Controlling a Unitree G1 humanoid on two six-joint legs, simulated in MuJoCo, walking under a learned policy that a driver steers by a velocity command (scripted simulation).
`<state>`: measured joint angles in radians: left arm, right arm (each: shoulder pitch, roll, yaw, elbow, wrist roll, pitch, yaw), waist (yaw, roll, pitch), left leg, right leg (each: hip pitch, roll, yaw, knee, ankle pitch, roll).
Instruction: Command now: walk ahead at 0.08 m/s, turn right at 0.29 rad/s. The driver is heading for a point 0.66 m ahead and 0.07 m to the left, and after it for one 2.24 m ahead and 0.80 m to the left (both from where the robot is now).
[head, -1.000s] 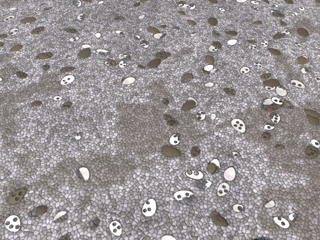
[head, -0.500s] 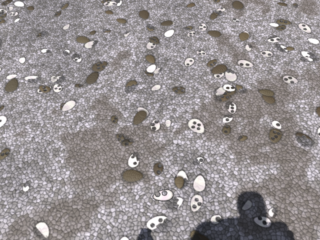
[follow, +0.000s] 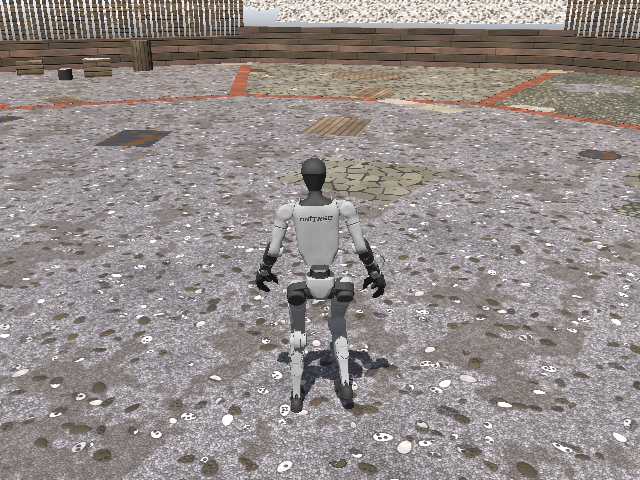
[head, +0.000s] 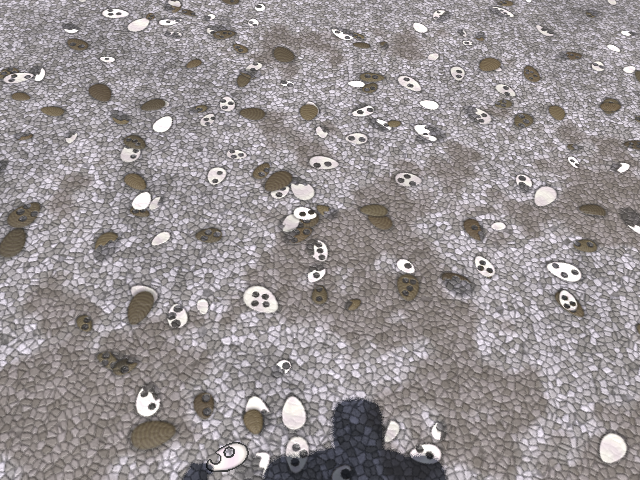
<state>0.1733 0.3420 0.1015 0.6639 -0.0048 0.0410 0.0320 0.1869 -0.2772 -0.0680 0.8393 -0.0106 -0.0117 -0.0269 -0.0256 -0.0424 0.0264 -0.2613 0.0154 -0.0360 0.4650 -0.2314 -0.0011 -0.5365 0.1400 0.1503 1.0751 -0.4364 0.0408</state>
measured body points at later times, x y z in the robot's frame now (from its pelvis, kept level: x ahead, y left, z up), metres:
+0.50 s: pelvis +0.11 -0.03 +0.00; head +0.13 -0.04 +0.45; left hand +0.14 +0.25 -0.11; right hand +0.27 -0.30 -0.11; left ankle +0.26 +0.12 -0.69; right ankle +0.00 -0.14 -0.74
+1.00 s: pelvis +0.38 +0.03 +0.01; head +0.40 +0.03 +0.45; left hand +0.56 +0.28 -0.09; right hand +0.41 -0.25 -0.12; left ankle +0.35 +0.11 -0.74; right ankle +0.54 -0.16 -0.67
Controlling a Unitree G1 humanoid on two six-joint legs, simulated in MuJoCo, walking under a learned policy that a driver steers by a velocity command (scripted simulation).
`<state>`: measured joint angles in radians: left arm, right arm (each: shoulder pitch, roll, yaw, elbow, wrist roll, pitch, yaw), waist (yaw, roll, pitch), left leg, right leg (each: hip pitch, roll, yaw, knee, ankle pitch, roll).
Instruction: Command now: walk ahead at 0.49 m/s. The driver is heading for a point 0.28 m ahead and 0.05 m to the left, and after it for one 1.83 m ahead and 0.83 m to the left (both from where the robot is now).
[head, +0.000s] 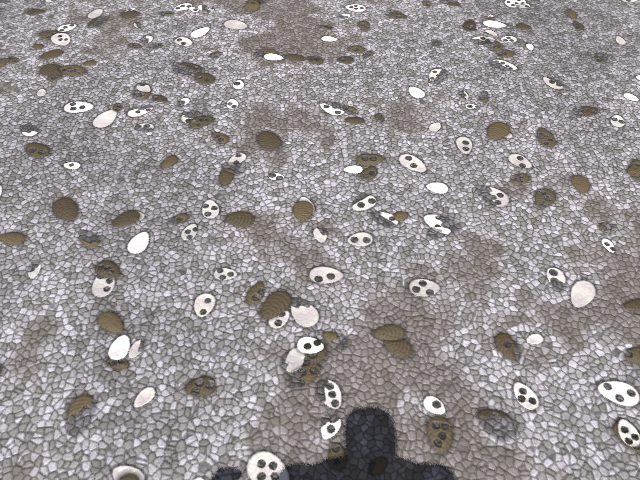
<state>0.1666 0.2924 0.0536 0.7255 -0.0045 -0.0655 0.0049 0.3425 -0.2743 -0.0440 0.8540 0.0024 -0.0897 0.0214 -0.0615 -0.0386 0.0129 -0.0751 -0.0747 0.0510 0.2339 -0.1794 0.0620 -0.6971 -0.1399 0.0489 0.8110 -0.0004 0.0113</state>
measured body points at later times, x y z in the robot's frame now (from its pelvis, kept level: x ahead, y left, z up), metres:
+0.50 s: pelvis +0.29 -0.06 +0.00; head +0.31 -0.06 +0.45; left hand +0.30 +0.23 -0.12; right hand +0.47 -0.31 -0.11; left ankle +0.36 +0.12 -0.67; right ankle +0.27 -0.16 -0.75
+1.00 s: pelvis +0.55 +0.07 +0.00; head +0.57 +0.10 +0.45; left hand +0.61 +0.40 -0.09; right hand +0.73 -0.15 -0.11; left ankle +0.52 +0.13 -0.75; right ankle +0.73 -0.06 -0.68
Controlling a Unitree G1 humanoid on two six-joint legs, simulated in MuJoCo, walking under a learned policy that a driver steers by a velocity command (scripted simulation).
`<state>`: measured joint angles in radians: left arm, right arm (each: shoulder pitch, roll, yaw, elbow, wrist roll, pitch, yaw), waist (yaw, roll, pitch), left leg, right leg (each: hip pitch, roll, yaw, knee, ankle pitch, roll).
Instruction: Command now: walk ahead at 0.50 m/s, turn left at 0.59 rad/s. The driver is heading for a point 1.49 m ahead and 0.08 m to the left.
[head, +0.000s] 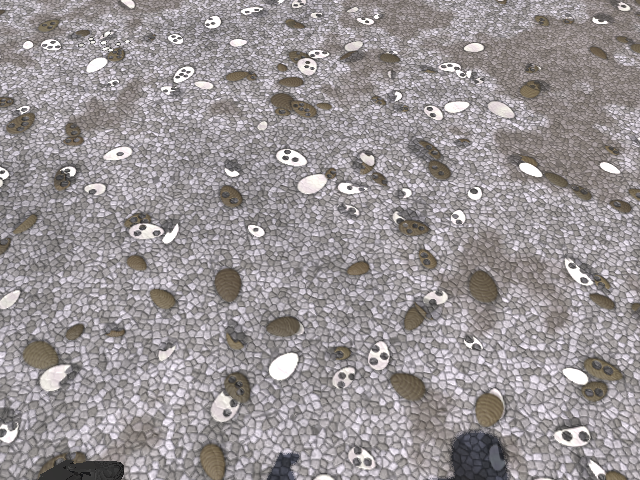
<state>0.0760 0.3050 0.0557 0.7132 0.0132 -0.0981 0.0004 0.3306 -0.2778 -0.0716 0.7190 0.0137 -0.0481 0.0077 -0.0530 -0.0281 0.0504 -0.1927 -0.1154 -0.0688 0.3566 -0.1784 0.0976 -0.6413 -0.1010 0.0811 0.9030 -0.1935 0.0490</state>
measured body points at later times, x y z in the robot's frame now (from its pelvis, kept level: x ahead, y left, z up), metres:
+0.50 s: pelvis +0.28 -0.04 +0.00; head +0.31 -0.03 +0.45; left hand +0.25 +0.24 -0.12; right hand +0.51 -0.25 -0.09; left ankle +0.32 +0.13 -0.69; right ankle +0.28 -0.15 -0.75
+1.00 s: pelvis +0.52 +0.09 +0.00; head +0.54 +0.11 +0.45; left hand +0.62 +0.40 -0.10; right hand +0.64 -0.17 -0.11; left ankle +0.47 +0.17 -0.75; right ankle +0.69 -0.04 -0.68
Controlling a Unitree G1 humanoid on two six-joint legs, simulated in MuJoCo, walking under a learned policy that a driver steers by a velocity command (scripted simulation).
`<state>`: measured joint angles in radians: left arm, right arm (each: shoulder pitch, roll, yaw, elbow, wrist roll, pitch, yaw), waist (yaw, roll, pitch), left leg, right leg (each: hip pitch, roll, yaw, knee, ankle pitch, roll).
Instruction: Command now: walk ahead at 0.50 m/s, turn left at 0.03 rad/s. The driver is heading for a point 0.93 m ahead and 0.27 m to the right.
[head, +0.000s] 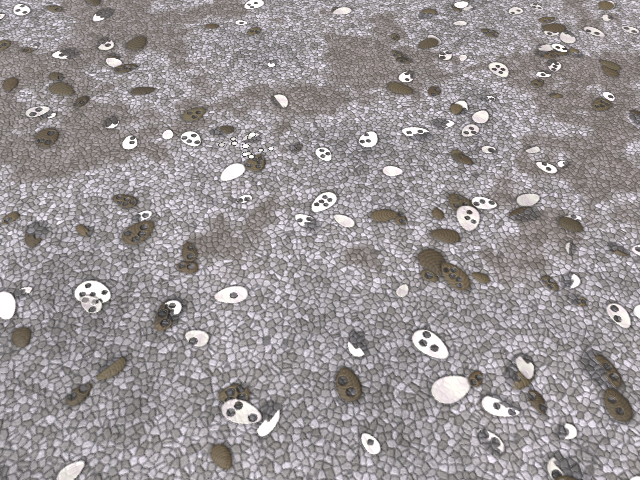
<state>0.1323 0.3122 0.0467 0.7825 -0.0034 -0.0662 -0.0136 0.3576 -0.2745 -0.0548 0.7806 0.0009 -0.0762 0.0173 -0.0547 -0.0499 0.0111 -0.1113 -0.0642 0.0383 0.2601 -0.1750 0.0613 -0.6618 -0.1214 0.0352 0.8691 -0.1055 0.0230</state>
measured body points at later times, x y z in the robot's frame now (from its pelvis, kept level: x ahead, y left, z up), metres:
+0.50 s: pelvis +0.28 -0.06 +0.00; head +0.30 -0.07 +0.45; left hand +0.33 +0.21 -0.12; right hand +0.42 -0.34 -0.11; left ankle +0.36 +0.11 -0.68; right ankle +0.28 -0.15 -0.75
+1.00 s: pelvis +0.55 -0.01 +0.00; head +0.57 -0.01 +0.45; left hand +0.73 +0.24 -0.12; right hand +0.55 -0.30 -0.12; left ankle +0.56 +0.10 -0.75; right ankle +0.57 -0.18 -0.67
